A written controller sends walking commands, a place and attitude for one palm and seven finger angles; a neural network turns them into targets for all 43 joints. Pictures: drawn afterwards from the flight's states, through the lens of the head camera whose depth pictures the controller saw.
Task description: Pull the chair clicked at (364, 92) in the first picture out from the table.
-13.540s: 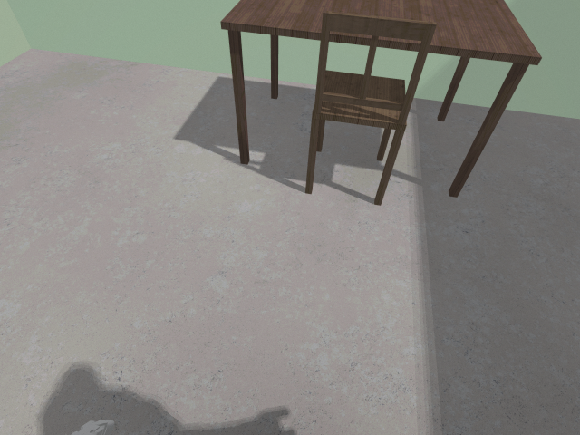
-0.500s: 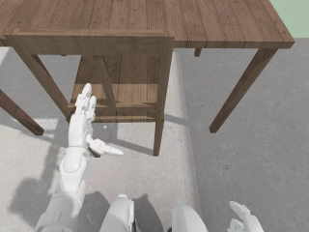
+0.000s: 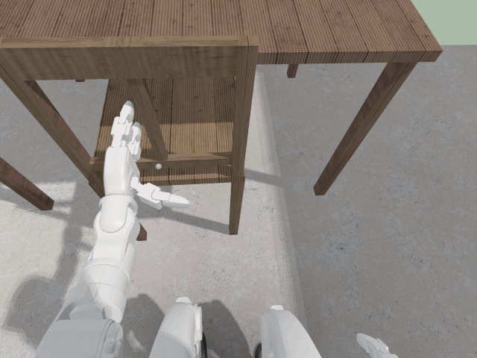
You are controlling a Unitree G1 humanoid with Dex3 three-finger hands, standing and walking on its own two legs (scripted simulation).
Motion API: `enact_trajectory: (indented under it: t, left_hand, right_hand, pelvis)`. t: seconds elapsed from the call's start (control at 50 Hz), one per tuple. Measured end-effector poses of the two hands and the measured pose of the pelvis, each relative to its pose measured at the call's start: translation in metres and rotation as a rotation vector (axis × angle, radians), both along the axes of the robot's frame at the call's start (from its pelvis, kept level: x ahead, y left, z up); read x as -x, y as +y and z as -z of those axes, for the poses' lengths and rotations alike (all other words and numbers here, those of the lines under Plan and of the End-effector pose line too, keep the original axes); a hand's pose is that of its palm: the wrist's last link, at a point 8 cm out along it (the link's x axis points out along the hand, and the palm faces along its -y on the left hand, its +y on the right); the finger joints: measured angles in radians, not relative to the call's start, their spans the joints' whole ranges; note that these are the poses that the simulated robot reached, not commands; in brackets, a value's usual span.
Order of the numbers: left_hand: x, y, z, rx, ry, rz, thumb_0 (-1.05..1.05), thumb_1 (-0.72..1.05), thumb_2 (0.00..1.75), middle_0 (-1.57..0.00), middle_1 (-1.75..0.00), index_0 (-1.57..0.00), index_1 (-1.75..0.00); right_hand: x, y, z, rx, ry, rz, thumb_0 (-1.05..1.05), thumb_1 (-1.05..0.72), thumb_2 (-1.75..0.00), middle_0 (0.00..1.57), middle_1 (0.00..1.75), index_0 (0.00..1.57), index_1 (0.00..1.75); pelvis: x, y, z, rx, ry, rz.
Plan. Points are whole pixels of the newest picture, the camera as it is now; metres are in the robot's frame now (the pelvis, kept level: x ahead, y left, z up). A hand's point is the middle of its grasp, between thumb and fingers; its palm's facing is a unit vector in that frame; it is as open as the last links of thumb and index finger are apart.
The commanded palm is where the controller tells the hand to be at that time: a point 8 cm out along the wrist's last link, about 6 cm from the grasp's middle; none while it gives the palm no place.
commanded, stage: push the fingers through the gap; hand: left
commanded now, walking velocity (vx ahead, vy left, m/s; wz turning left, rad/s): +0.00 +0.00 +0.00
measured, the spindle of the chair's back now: (151, 123) +0.53 +0.15 +0.02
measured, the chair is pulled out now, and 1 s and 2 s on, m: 0.00 0.00 0.00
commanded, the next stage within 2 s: hook a spindle and tug to test in 1.08 s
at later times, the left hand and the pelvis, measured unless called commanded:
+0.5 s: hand (157, 143) +0.47 +0.13 +0.04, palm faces +0.05 -1.00 -0.02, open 17.0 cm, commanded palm +0.44 +0.18 +0.03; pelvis +0.00 +0.00 +0.00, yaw -1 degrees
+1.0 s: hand (159, 135) +0.49 +0.13 +0.03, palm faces +0.06 -1.00 -0.01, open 17.0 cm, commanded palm +0.46 +0.18 +0.03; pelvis +0.00 +0.00 -0.01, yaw -1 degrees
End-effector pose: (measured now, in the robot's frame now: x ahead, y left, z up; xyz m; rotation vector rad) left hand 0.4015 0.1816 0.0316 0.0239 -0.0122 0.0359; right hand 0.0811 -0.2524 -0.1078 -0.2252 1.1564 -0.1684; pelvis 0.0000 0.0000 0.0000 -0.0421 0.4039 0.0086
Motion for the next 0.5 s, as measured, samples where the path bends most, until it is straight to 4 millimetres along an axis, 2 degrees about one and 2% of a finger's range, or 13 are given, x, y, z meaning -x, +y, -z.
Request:
enact_trajectory:
  t: [0.22, 0.5]
  left_hand:
    - [-0.022, 0.007, -0.001, -0.002, -0.006, -0.009, -0.02, -0.50, 0.30, -0.06, -0.08, -0.06, -0.08]
    - [-0.043, 0.004, -0.005, 0.001, -0.015, -0.019, -0.02, -0.50, 0.30, -0.06, -0.08, -0.06, -0.08]
  right_hand:
    - [0.022, -0.004, 0.003, 0.009, 0.068, 0.033, 0.00, -0.90, -0.90, 0.20, 0.30, 0.20, 0.30]
    - [0.030, -0.003, 0.006, 0.005, 0.101, 0.043, 0.00, -0.91, -0.90, 0.20, 0.30, 0.20, 0.30]
  pelvis:
    - [-0.001, 0.001, 0.002, 0.003, 0.017, 0.005]
    - [-0.001, 0.001, 0.004, 0.002, 0.031, 0.009]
